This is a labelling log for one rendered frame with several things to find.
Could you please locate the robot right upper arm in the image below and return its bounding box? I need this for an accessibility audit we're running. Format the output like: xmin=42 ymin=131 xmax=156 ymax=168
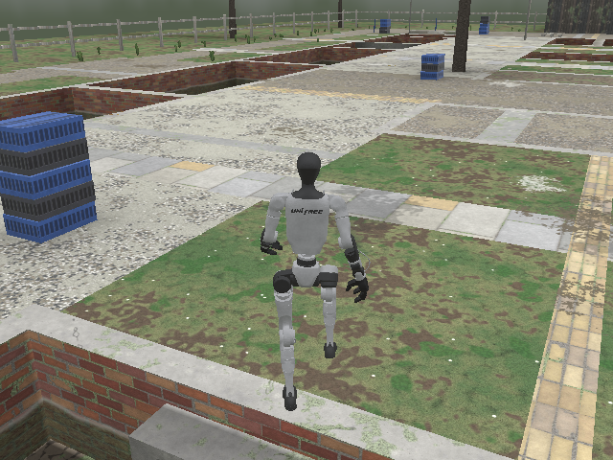
xmin=328 ymin=195 xmax=353 ymax=249

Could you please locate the robot left hand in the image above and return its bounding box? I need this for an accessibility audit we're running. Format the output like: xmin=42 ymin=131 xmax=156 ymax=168
xmin=261 ymin=241 xmax=283 ymax=255

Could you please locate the robot right shin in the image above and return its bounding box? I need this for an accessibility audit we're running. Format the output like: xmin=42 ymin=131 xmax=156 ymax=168
xmin=323 ymin=287 xmax=336 ymax=347

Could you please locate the robot left foot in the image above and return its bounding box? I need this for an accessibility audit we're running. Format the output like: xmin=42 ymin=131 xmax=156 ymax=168
xmin=283 ymin=385 xmax=297 ymax=411

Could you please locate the left robot forearm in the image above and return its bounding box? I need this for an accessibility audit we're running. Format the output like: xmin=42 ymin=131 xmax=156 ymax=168
xmin=261 ymin=228 xmax=272 ymax=249

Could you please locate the robot left upper arm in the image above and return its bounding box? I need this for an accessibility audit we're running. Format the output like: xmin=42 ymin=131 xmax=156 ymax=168
xmin=262 ymin=193 xmax=288 ymax=243

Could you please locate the right robot forearm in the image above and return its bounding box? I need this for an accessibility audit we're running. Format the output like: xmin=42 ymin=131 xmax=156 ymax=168
xmin=344 ymin=234 xmax=366 ymax=281

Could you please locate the robot right hand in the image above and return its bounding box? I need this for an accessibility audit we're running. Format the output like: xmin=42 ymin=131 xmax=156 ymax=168
xmin=346 ymin=277 xmax=369 ymax=303

